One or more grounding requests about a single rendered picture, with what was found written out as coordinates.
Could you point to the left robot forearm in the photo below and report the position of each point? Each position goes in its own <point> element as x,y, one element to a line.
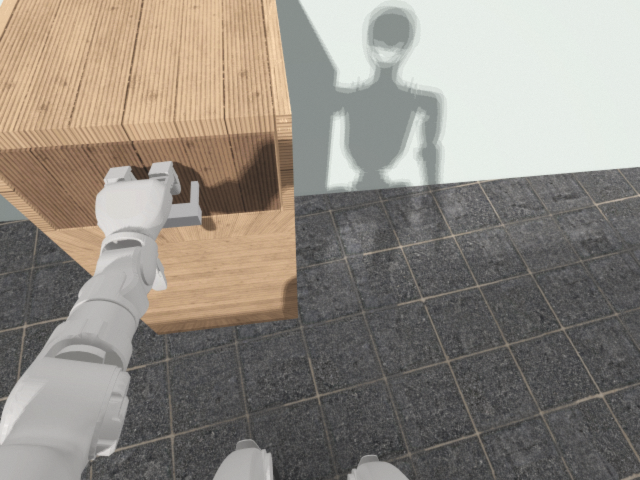
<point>101,324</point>

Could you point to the robot left hand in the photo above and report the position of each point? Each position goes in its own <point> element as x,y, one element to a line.
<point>126,204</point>

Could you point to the handle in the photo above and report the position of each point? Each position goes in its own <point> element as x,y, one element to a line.
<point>185,214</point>

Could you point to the cabinet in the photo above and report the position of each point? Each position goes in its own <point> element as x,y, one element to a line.
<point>97,71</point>

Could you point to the robot right shin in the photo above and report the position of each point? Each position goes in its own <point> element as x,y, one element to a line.
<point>368,458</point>

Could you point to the drawer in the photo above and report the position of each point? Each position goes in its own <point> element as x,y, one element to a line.
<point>237,173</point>

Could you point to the left robot thigh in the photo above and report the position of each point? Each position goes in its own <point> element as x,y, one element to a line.
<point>246,464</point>

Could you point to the robot left upper arm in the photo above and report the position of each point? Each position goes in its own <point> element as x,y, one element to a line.
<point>67,413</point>

